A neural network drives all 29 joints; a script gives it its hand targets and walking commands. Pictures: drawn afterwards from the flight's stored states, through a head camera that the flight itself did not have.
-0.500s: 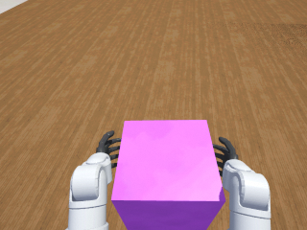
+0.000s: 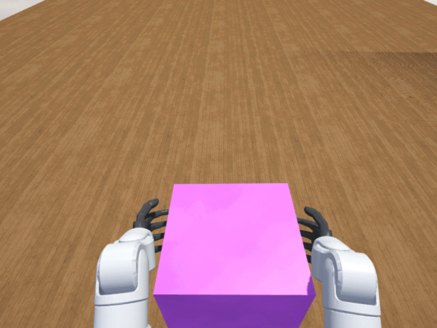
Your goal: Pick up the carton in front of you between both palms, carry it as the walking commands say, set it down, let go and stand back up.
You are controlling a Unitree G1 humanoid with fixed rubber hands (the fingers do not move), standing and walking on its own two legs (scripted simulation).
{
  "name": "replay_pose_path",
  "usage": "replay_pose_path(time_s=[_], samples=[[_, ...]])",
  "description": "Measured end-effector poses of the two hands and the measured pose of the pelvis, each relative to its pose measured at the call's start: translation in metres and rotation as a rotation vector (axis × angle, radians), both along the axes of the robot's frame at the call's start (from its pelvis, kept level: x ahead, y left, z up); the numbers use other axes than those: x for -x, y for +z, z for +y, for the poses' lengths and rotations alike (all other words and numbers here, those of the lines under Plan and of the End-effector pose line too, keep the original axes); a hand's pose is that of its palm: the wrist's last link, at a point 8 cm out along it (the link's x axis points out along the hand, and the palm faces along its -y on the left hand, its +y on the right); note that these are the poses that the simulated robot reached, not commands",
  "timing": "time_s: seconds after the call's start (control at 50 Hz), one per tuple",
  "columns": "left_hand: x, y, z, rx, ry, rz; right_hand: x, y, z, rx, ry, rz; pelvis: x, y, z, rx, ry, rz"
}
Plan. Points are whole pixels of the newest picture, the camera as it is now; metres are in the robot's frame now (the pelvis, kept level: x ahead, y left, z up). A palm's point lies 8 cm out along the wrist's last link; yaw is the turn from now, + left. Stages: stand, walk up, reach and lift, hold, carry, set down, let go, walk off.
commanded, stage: carry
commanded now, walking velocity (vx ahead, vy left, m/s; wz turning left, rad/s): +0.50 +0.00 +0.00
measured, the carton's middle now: (231, 268) +0.26 -0.01 +0.00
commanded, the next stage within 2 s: none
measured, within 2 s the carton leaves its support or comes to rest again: neither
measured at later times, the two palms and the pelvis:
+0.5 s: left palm (175, 135) +0.55 +0.12 +0.08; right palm (293, 135) +0.58 -0.18 +0.07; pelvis +0.30 -0.05 +0.01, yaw +4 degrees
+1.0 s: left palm (174, 75) +0.89 +0.16 +0.08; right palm (263, 78) +0.88 -0.14 +0.08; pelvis +0.62 +0.02 +0.01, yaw +0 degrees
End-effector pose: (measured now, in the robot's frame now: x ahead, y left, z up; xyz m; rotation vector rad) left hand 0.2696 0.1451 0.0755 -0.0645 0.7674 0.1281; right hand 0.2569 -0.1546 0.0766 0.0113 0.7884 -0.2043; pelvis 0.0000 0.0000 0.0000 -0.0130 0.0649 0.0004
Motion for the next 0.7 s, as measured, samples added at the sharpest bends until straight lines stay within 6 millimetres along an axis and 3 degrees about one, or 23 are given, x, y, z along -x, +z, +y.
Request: replay_pose_path(time_s=[0.1,0.2,0.3,0.38,0.44,0.58,0.7], samples=[[-0.057,0.017,-0.004,-0.02,-0.009,-0.059,-0.058,0.015,-0.004,-0.009,-0.001,-0.059,-0.056,0.006,-0.003,0.002,0.007,0.008],[-0.121,0.027,-0.013,-0.031,0.019,-0.118,-0.13,0.022,-0.013,-0.024,0.024,-0.118,-0.125,-0.001,-0.018,-0.013,0.013,0.004],[-0.191,0.015,-0.029,-0.064,0.043,-0.117,-0.21,0.002,-0.029,-0.049,0.055,-0.118,-0.198,-0.021,-0.038,-0.003,0.042,-0.011],[-0.226,0.001,-0.029,-0.069,0.074,-0.011,-0.255,-0.012,-0.029,-0.053,0.088,-0.012,-0.238,-0.01,-0.047,-0.018,0.064,0.001],[-0.252,0.001,-0.026,-0.063,0.099,0.014,-0.287,-0.011,-0.026,-0.058,0.103,0.012,-0.268,0.0,-0.05,-0.029,0.064,0.008],[-0.338,0.021,-0.02,-0.058,0.095,-0.064,-0.371,0.008,-0.019,-0.049,0.103,-0.067,-0.352,0.006,-0.042,-0.037,0.053,0.012],[-0.432,0.021,-0.003,-0.037,0.061,-0.124,-0.454,0.014,-0.004,-0.033,0.064,-0.126,-0.441,-0.009,-0.018,-0.021,0.042,-0.003]])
